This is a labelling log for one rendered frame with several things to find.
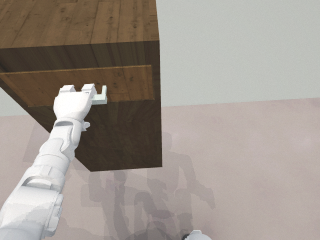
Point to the robot left upper arm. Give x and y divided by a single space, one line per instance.
32 214

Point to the robot left forearm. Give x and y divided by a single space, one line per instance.
51 164

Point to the robot right shin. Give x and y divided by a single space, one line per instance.
195 232

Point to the left robot hand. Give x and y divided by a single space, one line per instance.
75 105

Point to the cabinet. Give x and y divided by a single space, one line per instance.
40 35

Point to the handle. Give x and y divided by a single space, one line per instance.
98 99

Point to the drawer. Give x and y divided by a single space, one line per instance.
41 87

